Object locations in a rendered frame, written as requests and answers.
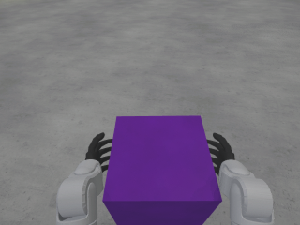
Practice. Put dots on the right robot hand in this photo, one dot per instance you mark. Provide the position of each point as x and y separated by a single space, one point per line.
223 152

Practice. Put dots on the left robot hand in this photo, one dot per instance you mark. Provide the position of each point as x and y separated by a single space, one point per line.
95 153

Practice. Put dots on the carton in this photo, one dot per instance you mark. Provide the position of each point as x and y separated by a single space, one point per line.
160 172

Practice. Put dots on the robot left forearm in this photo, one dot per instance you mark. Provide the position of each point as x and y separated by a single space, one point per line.
77 196

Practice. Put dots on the robot right forearm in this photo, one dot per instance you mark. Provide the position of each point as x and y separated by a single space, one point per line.
251 199

